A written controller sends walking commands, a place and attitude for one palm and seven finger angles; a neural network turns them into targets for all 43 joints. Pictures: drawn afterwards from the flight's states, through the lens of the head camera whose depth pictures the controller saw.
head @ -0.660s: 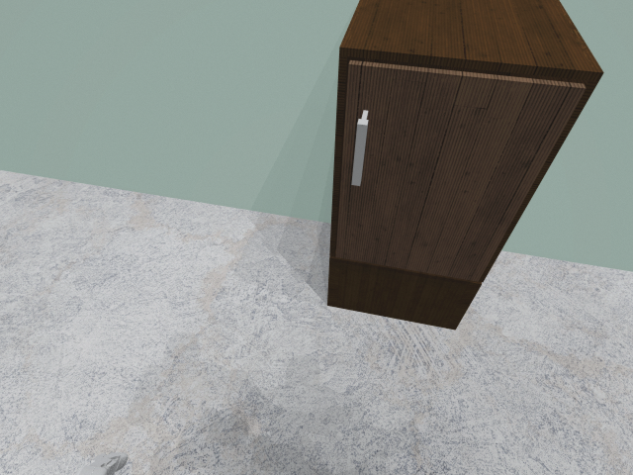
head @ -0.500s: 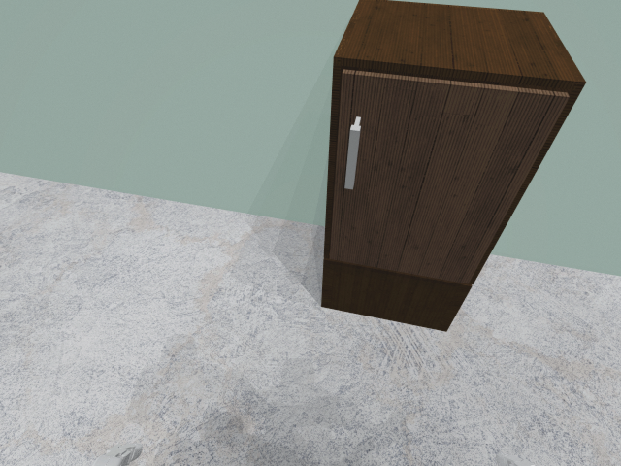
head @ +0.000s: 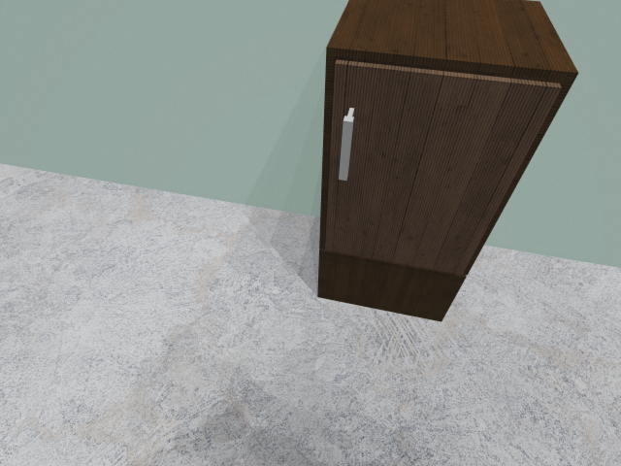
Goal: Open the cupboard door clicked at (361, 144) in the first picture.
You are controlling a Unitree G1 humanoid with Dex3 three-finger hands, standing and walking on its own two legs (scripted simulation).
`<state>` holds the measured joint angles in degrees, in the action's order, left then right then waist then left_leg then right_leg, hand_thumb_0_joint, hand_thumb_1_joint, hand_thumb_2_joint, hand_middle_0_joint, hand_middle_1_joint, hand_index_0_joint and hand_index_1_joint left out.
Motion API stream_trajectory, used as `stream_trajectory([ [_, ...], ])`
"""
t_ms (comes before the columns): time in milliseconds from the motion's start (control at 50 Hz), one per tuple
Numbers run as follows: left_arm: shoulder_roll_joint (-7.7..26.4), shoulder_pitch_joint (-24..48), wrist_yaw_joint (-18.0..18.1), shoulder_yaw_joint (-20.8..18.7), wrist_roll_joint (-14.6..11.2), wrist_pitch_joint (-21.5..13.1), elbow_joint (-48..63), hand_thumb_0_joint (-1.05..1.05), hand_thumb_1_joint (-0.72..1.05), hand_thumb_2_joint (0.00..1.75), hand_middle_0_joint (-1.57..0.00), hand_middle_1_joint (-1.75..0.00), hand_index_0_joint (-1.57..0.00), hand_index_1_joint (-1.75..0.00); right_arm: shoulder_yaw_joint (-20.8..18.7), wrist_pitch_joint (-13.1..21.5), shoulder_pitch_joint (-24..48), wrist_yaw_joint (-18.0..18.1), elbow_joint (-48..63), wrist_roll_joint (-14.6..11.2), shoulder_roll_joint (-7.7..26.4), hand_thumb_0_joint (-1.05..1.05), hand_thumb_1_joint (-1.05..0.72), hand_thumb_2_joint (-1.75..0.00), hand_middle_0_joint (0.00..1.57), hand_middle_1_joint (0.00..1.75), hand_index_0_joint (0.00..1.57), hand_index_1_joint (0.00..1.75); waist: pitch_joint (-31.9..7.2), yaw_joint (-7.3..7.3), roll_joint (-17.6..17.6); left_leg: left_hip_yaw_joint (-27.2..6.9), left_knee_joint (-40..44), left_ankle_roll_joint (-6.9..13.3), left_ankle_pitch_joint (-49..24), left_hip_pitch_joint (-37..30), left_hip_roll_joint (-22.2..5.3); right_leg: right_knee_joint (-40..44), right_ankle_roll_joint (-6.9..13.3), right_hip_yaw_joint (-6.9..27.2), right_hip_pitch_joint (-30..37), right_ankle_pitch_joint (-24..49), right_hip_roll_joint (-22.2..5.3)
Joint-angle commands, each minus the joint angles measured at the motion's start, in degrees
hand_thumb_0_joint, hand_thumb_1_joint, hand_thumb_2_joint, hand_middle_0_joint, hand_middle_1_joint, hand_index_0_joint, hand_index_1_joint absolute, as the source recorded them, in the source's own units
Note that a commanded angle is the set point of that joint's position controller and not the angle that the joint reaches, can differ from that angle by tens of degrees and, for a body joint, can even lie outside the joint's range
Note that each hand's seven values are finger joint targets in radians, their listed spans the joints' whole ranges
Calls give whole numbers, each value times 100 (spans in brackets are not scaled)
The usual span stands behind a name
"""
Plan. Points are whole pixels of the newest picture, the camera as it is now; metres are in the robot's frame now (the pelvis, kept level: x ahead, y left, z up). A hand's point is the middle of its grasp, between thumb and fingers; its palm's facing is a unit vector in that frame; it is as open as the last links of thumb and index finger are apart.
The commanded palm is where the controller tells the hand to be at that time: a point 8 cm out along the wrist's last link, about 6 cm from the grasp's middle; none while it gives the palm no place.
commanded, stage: stand and wait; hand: left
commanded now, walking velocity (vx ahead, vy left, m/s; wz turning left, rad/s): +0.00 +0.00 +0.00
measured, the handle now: (347, 145) +0.77 -0.04 -0.03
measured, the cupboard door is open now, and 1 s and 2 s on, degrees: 0 0 0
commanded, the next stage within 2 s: look at it before walking up in 0.16 s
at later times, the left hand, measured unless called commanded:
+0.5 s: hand out of the picture +0.08 +0.24 -0.15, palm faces -0.03 -0.94 -0.34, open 7.4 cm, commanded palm none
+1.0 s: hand out of the picture +0.07 +0.24 -0.15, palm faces -0.03 -0.94 -0.34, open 7.4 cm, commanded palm none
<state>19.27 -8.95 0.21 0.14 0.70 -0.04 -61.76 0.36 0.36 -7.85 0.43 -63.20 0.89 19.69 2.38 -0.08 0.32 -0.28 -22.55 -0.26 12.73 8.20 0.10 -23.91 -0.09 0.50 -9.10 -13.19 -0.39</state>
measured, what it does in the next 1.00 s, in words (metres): stands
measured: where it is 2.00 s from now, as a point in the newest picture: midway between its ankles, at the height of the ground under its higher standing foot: outside the picture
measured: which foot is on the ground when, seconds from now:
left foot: down 0.00-1.00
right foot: down 0.00-1.00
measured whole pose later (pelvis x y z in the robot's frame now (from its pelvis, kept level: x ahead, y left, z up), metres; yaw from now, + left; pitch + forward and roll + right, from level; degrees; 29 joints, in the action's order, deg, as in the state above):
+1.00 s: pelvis +0.00 +0.00 +0.00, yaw -1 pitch -2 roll +0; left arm 19.1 -8.1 0.1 -0.1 0.8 -0.3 -62.5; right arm 0.5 0.9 -6.4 0.6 -63.9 0.8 19.2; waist 2.4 0.3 0.2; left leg 0.1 -20.0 -0.7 11.5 6.9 -0.5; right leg -21.3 0.2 0.9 -8.0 -11.7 0.2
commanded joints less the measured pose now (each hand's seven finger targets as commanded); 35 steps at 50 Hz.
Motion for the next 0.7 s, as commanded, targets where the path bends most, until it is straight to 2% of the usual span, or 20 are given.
stream_trajectory([
  [0, 1184, 333, 47, -230, -20, -150, 352, 0, 90, 90, -20, -30, -20, -30, -238, 160, 354, 47, 364, -33, 1130, 0, -90, -90, 20, 30, 20, 30, -443, 8, -49, -494, 392, 177, -655, -37, -640, 424, 201, 604, 58, 723, -631],
  [60, 1197, 357, 49, -231, -14, -151, 341, 0, 90, 90, -20, -30, -20, -30, -234, 154, 336, 44, 339, -34, 1112, 0, -90, -90, 20, 30, 20, 30, -358, 11, -147, -491, 419, 169, -560, 30, -634, 486, 205, 619, 24, 600, -649],
  [280, 1188, 410, 52, -236, -11, -164, 351, 0, 90, 90, -20, -30, -20, -30, -240, 177, 324, 44, 311, -32, 1114, 0, -90, -90, 20, 30, 20, 30, -436, 4, -94, -488, 460, 151, -771, -67, -665, 471, 199, 614, 74, 846, -628],
  [680, 1176, 386, 38, -237, -5, -157, 312, 0, 90, 90, -20, -30, -20, -30, -230, 168, 371, 48, 301, -38, 1111, 0, -90, -90, 20, 30, 20, 30, -365, 8, -53, -521, 524, 140, -754, -119, -668, 599, 182, 612, 55, 761, -623],
])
